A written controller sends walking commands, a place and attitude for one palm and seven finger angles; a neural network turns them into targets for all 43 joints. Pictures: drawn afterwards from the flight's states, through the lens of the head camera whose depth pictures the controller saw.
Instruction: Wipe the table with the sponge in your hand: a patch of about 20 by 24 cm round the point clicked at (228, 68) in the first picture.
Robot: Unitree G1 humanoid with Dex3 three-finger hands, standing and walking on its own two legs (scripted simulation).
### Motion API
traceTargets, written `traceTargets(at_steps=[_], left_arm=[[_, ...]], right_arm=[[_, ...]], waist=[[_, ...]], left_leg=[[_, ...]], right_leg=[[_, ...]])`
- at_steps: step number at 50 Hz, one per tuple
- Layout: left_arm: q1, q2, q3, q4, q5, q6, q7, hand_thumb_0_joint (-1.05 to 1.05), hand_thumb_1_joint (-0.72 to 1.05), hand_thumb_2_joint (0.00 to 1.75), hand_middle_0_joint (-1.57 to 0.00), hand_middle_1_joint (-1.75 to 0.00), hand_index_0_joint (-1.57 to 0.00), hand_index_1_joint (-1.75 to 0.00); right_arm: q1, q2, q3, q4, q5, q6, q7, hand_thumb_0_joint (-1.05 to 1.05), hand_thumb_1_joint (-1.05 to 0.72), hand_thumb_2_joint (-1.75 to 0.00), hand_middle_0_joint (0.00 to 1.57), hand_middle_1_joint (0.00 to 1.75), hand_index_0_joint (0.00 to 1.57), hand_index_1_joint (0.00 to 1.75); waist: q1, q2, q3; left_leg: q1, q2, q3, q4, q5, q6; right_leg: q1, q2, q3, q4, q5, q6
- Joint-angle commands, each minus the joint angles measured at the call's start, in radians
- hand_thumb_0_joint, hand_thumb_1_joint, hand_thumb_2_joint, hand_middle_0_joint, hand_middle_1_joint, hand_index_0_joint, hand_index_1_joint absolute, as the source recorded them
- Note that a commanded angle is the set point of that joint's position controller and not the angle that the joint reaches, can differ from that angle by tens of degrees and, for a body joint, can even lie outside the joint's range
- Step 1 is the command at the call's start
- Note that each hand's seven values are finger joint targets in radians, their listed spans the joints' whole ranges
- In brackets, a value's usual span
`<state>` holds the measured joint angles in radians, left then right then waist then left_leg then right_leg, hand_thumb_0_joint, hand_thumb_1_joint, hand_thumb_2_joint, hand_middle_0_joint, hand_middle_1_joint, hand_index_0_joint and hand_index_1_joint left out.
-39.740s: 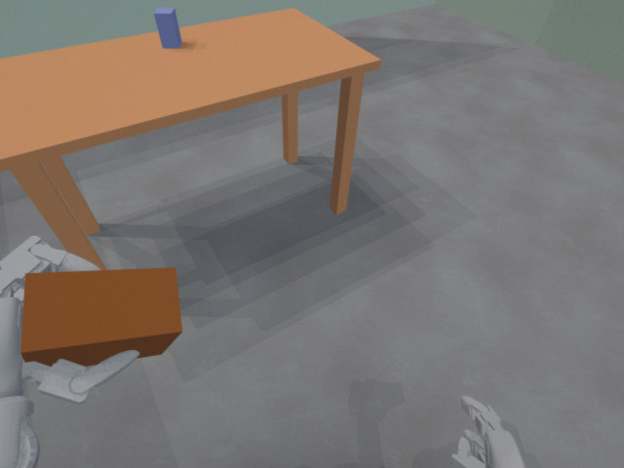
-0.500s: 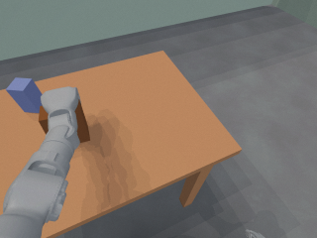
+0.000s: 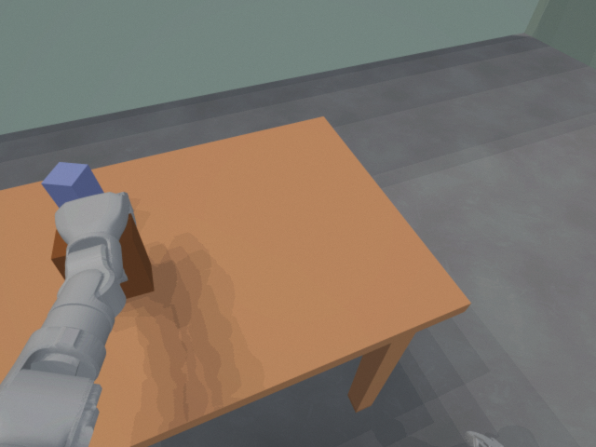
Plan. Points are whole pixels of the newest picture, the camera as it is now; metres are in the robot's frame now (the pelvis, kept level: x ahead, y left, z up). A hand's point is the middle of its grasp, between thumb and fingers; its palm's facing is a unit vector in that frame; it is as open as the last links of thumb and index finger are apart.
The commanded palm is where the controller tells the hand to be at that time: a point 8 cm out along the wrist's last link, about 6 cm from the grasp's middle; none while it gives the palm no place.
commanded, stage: slide back across to the first lane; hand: left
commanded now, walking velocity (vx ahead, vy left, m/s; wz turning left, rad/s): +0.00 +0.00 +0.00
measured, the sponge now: (112, 270) +0.37 +0.32 -0.01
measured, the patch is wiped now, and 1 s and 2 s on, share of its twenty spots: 1.00 1.00 1.00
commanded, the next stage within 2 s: wipe back along the first lane in 0.14 s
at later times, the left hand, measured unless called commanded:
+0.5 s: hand (89, 256) +0.36 +0.33 +0.04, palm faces -0.09 +0.00 -1.00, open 10.4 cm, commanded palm +0.34 +0.31 +0.08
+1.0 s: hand (92, 288) +0.31 +0.30 +0.04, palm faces -0.04 -0.04 -1.00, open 10.4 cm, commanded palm +0.28 +0.28 +0.08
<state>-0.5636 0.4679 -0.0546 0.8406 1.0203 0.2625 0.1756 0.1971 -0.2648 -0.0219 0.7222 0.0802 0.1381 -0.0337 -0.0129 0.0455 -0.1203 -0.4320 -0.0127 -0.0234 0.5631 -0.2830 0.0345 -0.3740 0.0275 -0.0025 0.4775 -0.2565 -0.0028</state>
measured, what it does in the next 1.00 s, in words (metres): stands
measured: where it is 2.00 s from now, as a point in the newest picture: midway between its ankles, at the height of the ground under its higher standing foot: outside the picture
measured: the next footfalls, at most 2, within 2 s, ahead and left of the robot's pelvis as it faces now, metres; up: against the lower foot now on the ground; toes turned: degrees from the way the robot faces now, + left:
none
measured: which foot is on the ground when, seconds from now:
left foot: down 0.00-1.00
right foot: down 0.00-1.00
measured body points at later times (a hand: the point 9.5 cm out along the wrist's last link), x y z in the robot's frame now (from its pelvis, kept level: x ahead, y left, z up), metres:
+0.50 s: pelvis +0.00 +0.00 +0.00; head +0.03 +0.00 +0.45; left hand +0.36 +0.32 +0.10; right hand +0.13 -0.25 -0.12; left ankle -0.01 +0.10 -0.73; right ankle -0.02 -0.13 -0.73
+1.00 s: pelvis -0.01 +0.00 +0.00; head +0.00 -0.01 +0.45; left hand +0.31 +0.30 +0.09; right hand +0.19 -0.23 -0.10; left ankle -0.01 +0.10 -0.73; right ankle -0.02 -0.13 -0.73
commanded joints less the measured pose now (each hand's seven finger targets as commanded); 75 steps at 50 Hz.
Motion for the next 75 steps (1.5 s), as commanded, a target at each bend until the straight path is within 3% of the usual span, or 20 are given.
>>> traceTargets(at_steps=[1,12,15,18,20,23,31,38,40,43,47,48,53,54,61,63,64,67,73,75], left_arm=[[-0.357,0.281,0.066,-0.147,0.036,-0.024,-0.007,0.00,0.10,1.30,-1.20,-1.60,-1.20,-1.60],[-0.322,0.322,0.111,-0.188,0.046,-0.107,-0.010,0.00,0.10,1.30,-1.20,-1.60,-1.20,-1.60],[-0.277,0.266,0.077,-0.193,0.028,-0.107,-0.011,0.00,0.10,1.30,-1.20,-1.60,-1.20,-1.60],[-0.220,0.294,0.116,-0.180,0.020,-0.100,-0.008,0.00,0.10,1.30,-1.20,-1.60,-1.20,-1.60],[-0.244,0.253,0.068,-0.191,0.023,-0.095,-0.008,0.00,0.10,1.30,-1.20,-1.60,-1.20,-1.60],[-0.171,0.224,0.070,-0.249,0.016,-0.088,-0.005,0.00,0.10,1.30,-1.20,-1.60,-1.20,-1.60],[-0.030,0.158,0.037,-0.246,-0.023,-0.029,-0.008,0.00,0.10,1.30,-1.20,-1.60,-1.20,-1.60],[0.093,0.151,0.050,-0.356,-0.029,0.005,-0.015,0.00,0.10,1.30,-1.20,-1.60,-1.20,-1.60],[0.070,0.092,-0.012,-0.391,-0.028,0.020,-0.018,0.00,0.10,1.30,-1.20,-1.60,-1.20,-1.60],[0.106,0.119,0.019,-0.418,-0.029,0.038,-0.020,0.00,0.10,1.30,-1.20,-1.60,-1.20,-1.60],[0.092,0.102,-0.004,-0.425,-0.021,0.056,-0.025,0.00,0.10,1.30,-1.20,-1.60,-1.20,-1.60],[0.094,0.117,0.012,-0.447,-0.023,0.058,-0.027,0.00,0.10,1.30,-1.20,-1.60,-1.20,-1.60],[0.112,0.089,-0.007,-0.482,-0.020,0.058,-0.035,0.00,0.10,1.30,-1.20,-1.60,-1.20,-1.60],[0.146,0.053,-0.036,-0.494,-0.020,0.057,-0.037,0.00,0.10,1.30,-1.20,-1.60,-1.20,-1.60],[0.294,0.006,-0.044,-0.593,-0.041,0.060,-0.027,0.00,0.10,1.30,-1.20,-1.60,-1.20,-1.60],[0.355,0.052,0.004,-0.615,-0.044,0.072,-0.019,0.00,0.10,1.30,-1.20,-1.60,-1.20,-1.60],[0.348,0.000,-0.045,-0.640,-0.046,0.078,-0.020,0.00,0.10,1.30,-1.20,-1.60,-1.20,-1.60],[0.364,0.011,-0.037,-0.648,-0.047,0.100,-0.018,0.00,0.10,1.30,-1.20,-1.60,-1.20,-1.60],[0.438,0.034,-0.015,-0.707,-0.050,0.121,-0.025,0.00,0.10,1.30,-1.20,-1.60,-1.20,-1.60],[0.425,-0.005,-0.056,-0.722,-0.048,0.122,-0.029,0.00,0.10,1.30,-1.20,-1.60,-1.20,-1.60]], right_arm=[[-0.053,-0.151,-0.040,-0.118,-0.002,-0.032,-0.020,0.00,-0.90,-0.90,0.20,0.30,0.20,0.30],[-0.049,-0.152,-0.046,-0.125,-0.012,-0.030,-0.025,0.00,-0.90,-0.90,0.20,0.30,0.20,0.30],[-0.054,-0.150,-0.045,-0.131,-0.010,-0.030,-0.021,0.00,-0.90,-0.90,0.20,0.30,0.20,0.30],[-0.061,-0.158,-0.044,-0.131,-0.009,-0.027,-0.021,0.00,-0.90,-0.90,0.20,0.30,0.20,0.30],[-0.062,-0.154,-0.043,-0.129,-0.007,-0.024,-0.020,0.00,-0.90,-0.90,0.20,0.30,0.20,0.30],[-0.077,-0.149,-0.050,-0.140,-0.007,-0.027,-0.012,0.00,-0.90,-0.90,0.20,0.30,0.20,0.30],[-0.104,-0.152,-0.040,-0.152,0.002,-0.025,-0.008,0.00,-0.90,-0.90,0.20,0.30,0.20,0.30],[-0.148,-0.145,-0.033,-0.179,0.003,-0.030,-0.002,0.00,-0.90,-0.90,0.20,0.30,0.20,0.30],[-0.162,-0.136,-0.028,-0.186,0.004,-0.031,0.000,0.00,-0.90,-0.90,0.20,0.30,0.20,0.30],[-0.182,-0.139,-0.023,-0.194,0.003,-0.030,-0.003,0.00,-0.90,-0.90,0.20,0.30,0.20,0.30],[-0.193,-0.133,-0.018,-0.195,0.001,-0.031,-0.011,0.00,-0.90,-0.90,0.20,0.30,0.20,0.30],[-0.203,-0.136,-0.017,-0.198,0.001,-0.031,-0.012,0.00,-0.90,-0.90,0.20,0.30,0.20,0.30],[-0.214,-0.128,-0.014,-0.200,-0.003,-0.038,-0.013,0.00,-0.90,-0.90,0.20,0.30,0.20,0.30],[-0.217,-0.121,-0.012,-0.209,-0.005,-0.040,-0.010,0.00,-0.90,-0.90,0.20,0.30,0.20,0.30],[-0.242,-0.117,-0.014,-0.219,-0.009,-0.057,0.002,0.00,-0.90,-0.90,0.20,0.30,0.20,0.30],[-0.254,-0.123,-0.014,-0.221,-0.010,-0.059,0.004,0.00,-0.90,-0.90,0.20,0.30,0.20,0.30],[-0.258,-0.114,-0.010,-0.226,-0.009,-0.060,0.005,0.00,-0.90,-0.90,0.20,0.30,0.20,0.30],[-0.269,-0.115,-0.009,-0.220,-0.007,-0.062,0.003,0.00,-0.90,-0.90,0.20,0.30,0.20,0.30],[-0.291,-0.115,-0.005,-0.225,-0.009,-0.070,0.001,0.00,-0.90,-0.90,0.20,0.30,0.20,0.30],[-0.294,-0.108,-0.003,-0.228,-0.008,-0.073,0.001,0.00,-0.90,-0.90,0.20,0.30,0.20,0.30]], waist=[[0.001,-0.001,-0.236],[0.011,0.028,-0.272],[0.008,0.022,-0.260],[0.022,-0.021,-0.263],[0.007,-0.004,-0.248],[0.033,0.024,-0.287],[0.037,-0.070,-0.189],[0.061,-0.040,-0.186],[0.049,-0.020,-0.150],[0.063,-0.018,-0.148],[0.055,-0.055,-0.124],[0.063,-0.026,-0.131],[0.061,-0.029,-0.138],[0.065,-0.016,-0.144],[0.077,-0.062,-0.152],[0.093,-0.062,-0.151],[0.083,-0.067,-0.143],[0.081,-0.095,-0.102],[0.099,-0.070,-0.105],[0.091,-0.069,-0.103]], left_leg=[[0.198,0.005,-0.020,-0.057,0.306,0.018],[0.221,0.006,-0.023,-0.033,0.385,0.007],[0.211,0.006,-0.020,-0.031,0.377,0.007],[0.179,0.002,-0.021,-0.039,0.346,0.010],[0.184,0.003,-0.018,-0.036,0.338,0.010],[0.221,0.009,-0.035,-0.038,0.392,0.002],[0.155,0.005,-0.030,-0.059,0.282,0.010],[0.171,0.003,-0.039,-0.068,0.313,0.004],[0.180,0.004,-0.037,-0.072,0.276,0.004],[0.183,0.004,-0.043,-0.085,0.261,0.004],[0.180,-0.002,-0.039,-0.090,0.214,0.008],[0.189,-0.002,-0.039,-0.094,0.219,0.007],[0.210,-0.002,-0.040,-0.089,0.235,0.006],[0.213,-0.005,-0.037,-0.082,0.249,0.007],[0.213,-0.005,-0.035,-0.068,0.303,0.006],[0.208,-0.006,-0.038,-0.073,0.308,0.004],[0.207,-0.008,-0.031,-0.069,0.311,0.007],[0.196,-0.008,-0.030,-0.078,0.281,0.008],[0.203,-0.014,-0.030,-0.088,0.261,0.010],[0.209,-0.015,-0.025,-0.086,0.252,0.012]], right_leg=[[0.072,0.005,-0.018,-0.042,0.254,-0.068],[0.070,0.005,-0.018,-0.025,0.314,-0.075],[0.063,0.006,-0.019,-0.027,0.318,-0.072],[0.091,0.006,-0.012,-0.031,0.315,-0.073],[0.067,0.005,-0.017,-0.027,0.298,-0.070],[0.077,0.011,-0.020,-0.022,0.294,-0.079],[0.080,0.010,-0.024,-0.038,0.238,-0.068],[0.118,0.009,-0.022,-0.031,0.254,-0.075],[0.083,0.011,-0.028,-0.036,0.209,-0.073],[0.098,0.012,-0.025,-0.043,0.188,-0.078],[0.087,0.012,-0.025,-0.052,0.151,-0.074],[0.097,0.011,-0.018,-0.054,0.156,-0.078],[0.100,0.013,-0.015,-0.051,0.171,-0.080],[0.107,0.011,-0.022,-0.042,0.186,-0.079],[0.139,0.010,-0.011,-0.029,0.284,-0.074],[0.160,0.010,0.004,-0.027,0.300,-0.077],[0.161,0.007,-0.007,-0.024,0.312,-0.073],[0.152,0.007,0.001,-0.034,0.295,-0.069],[0.179,0.006,0.018,-0.038,0.281,-0.072],[0.168,0.006,0.014,-0.039,0.267,-0.070]])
